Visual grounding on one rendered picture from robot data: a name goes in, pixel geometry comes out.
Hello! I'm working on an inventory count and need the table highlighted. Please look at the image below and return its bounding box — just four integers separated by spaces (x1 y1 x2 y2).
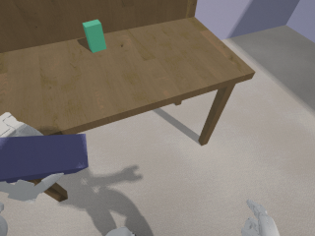
0 0 256 203

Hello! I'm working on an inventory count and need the sponge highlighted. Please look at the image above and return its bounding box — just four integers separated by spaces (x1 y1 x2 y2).
0 134 89 184

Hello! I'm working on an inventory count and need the robot left hand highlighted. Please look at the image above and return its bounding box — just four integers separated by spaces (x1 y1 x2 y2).
0 112 64 204

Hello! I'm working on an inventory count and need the robot right hand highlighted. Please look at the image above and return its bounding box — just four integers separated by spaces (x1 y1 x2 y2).
241 199 280 236

